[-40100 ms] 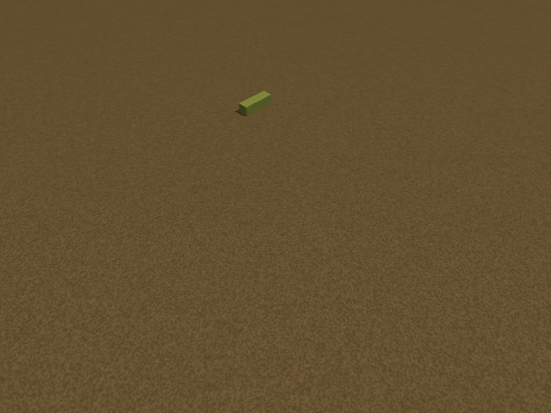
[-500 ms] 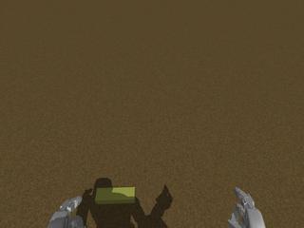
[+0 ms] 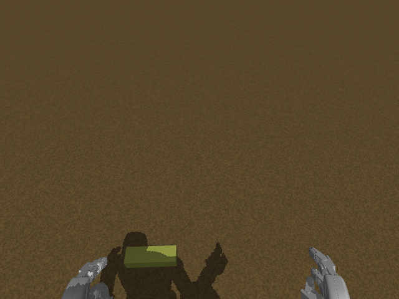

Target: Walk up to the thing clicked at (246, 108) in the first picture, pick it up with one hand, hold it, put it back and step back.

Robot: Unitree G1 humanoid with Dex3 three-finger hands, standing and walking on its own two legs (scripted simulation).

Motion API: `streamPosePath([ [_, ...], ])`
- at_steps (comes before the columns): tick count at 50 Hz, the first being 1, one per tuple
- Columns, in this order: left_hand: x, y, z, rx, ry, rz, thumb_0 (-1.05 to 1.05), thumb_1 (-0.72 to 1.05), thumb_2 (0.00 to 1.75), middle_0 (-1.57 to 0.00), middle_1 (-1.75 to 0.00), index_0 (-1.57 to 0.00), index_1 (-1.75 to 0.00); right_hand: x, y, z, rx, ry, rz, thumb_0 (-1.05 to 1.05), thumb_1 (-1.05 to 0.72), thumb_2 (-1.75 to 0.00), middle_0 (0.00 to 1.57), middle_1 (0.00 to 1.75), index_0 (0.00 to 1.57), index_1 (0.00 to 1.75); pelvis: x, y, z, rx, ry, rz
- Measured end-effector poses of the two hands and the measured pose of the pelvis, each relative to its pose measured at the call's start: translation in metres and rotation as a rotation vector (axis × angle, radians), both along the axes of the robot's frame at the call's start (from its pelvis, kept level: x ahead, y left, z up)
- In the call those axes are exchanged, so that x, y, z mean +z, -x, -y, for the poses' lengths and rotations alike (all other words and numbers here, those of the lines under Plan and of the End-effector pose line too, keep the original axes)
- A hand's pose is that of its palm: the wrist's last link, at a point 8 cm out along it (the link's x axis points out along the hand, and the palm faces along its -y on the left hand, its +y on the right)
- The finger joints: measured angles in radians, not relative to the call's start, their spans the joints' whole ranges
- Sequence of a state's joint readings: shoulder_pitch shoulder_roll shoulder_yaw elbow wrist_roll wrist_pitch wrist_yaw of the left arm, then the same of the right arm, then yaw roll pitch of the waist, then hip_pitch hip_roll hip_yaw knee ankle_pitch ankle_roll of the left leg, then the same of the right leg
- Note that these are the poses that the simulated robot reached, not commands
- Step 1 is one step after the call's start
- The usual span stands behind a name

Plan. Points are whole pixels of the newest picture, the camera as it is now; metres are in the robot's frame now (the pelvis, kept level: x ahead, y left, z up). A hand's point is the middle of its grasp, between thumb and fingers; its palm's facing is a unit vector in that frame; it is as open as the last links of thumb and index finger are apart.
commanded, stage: home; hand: left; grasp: from above
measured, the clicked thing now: (151, 256) +0.45 +0.23 -0.68
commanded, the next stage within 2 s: stand in 0.24 s
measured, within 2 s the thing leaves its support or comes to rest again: neither
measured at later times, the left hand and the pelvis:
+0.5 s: hand out of the picture +0.15 +0.22 -0.08, palm faces +0.02 -0.95 -0.32, open 7.4 cm; pelvis -0.01 +0.00 +0.02, yaw +0 degrees
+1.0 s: hand out of the picture +0.02 +0.24 -0.10, palm faces +0.05 -0.94 -0.33, open 7.4 cm; pelvis -0.01 +0.01 +0.06, yaw +1 degrees
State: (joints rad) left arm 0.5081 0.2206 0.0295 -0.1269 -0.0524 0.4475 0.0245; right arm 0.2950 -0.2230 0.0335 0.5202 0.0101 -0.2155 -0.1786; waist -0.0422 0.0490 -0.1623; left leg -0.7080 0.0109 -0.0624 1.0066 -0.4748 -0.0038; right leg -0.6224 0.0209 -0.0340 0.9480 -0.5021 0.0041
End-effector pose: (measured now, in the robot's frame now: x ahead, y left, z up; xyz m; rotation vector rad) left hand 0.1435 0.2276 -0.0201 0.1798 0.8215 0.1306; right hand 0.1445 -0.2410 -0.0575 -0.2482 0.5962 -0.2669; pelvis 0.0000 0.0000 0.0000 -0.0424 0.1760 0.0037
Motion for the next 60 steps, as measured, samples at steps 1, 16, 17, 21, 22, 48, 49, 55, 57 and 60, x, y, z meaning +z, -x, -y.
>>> streamPosePath([
  [1, 0.0, 0.0, 0.0, 0.0, -0.001, 0.0, 0.01, 0.9, 0.9, -0.2, -0.3, -0.2, -0.3, 0.0, 0.0, 0.0, -0.001, 0.001, 0.001, 0.01, -0.9, -0.9, 0.2, 0.3, 0.21, 0.3, 0.0, 0.0, 0.0, 0.0, 0.0, 0.0],
  [16, 0.0, 0.0, -0.001, -0.002, -0.001, 0.005, 0.01, 0.9, 0.9, -0.2, -0.3, -0.2, -0.3, 0.0, -0.001, -0.001, 0.0, -0.003, 0.003, 0.01, -0.9, -0.9, 0.2, 0.3, 0.21, 0.3, -0.001, 0.0, -0.001, 0.001, 0.002, 0.001],
  [17, 0.0, 0.0, -0.001, -0.002, -0.001, 0.005, 0.01, 0.9, 0.9, -0.2, -0.3, -0.2, -0.3, 0.0, -0.001, -0.001, 0.0, -0.003, 0.003, 0.01, -0.9, -0.9, 0.2, 0.3, 0.21, 0.3, -0.001, 0.0, -0.001, 0.001, 0.002, 0.001],
  [21, -0.018, -0.004, -0.014, -0.039, -0.087, 0.029, 0.01, 0.9, 0.9, -0.2, -0.3, -0.2, -0.3, -0.015, 0.006, 0.002, 0.131, 0.038, -0.212, 0.01, -0.9, -0.9, 0.2, 0.3, 0.21, 0.3, 0.009, 0.007, -0.002, 0.0, -0.025, 0.087],
  [22, -0.022, -0.002, -0.019, -0.038, -0.1, 0.014, 0.01, 0.9, 0.9, -0.2, -0.3, -0.2, -0.3, -0.018, 0.009, 0.004, 0.146, 0.035, -0.263, 0.01, -0.9, -0.9, 0.2, 0.3, 0.21, 0.3, 0.012, 0.008, -0.002, -0.001, -0.03, 0.101],
  [48, -0.047, 0.128, -0.06, 0.136, -0.095, -0.465, 0.01, 0.9, 0.9, -0.2, -0.3, -0.2, -0.3, -0.012, 0.088, 0.017, 0.001, -0.061, -0.634, 0.0, -0.9, -0.9, 0.2, 0.3, 0.21, 0.3, 0.061, 0.009, -0.012, 0.013, -0.041, 0.245],
  [49, -0.047, 0.129, -0.06, 0.136, -0.096, -0.468, 0.0, 0.9, 0.9, -0.2, -0.3, -0.2, -0.3, -0.012, 0.088, 0.017, -0.001, -0.063, -0.636, 0.0, -0.9, -0.9, 0.2, 0.3, 0.21, 0.3, 0.061, 0.009, -0.012, 0.014, -0.041, 0.247],
  [55, -0.044, 0.13, -0.062, 0.136, -0.102, -0.473, 0.0, 0.9, 0.9, -0.2, -0.3, -0.2, -0.3, -0.01, 0.09, 0.02, -0.007, -0.062, -0.643, 0.0, -0.9, -0.9, 0.2, 0.3, 0.21, 0.3, 0.064, 0.011, -0.011, 0.017, -0.04, 0.252],
  [57, -0.043, 0.129, -0.063, 0.136, -0.104, -0.471, 0.0, 0.9, 0.9, -0.2, -0.3, -0.2, -0.3, -0.009, 0.09, 0.022, -0.008, -0.06, -0.645, 0.0, -0.9, -0.9, 0.2, 0.3, 0.21, 0.3, 0.064, 0.011, -0.01, 0.018, -0.04, 0.252],
  [60, -0.042, 0.126, -0.065, 0.136, -0.108, -0.466, 0.0, 0.9, 0.9, -0.2, -0.3, -0.2, -0.3, -0.008, 0.09, 0.025, -0.01, -0.056, -0.648, 0.0, -0.9, -0.9, 0.2, 0.3, 0.21, 0.3, 0.065, 0.011, -0.01, 0.018, -0.04, 0.251],
])
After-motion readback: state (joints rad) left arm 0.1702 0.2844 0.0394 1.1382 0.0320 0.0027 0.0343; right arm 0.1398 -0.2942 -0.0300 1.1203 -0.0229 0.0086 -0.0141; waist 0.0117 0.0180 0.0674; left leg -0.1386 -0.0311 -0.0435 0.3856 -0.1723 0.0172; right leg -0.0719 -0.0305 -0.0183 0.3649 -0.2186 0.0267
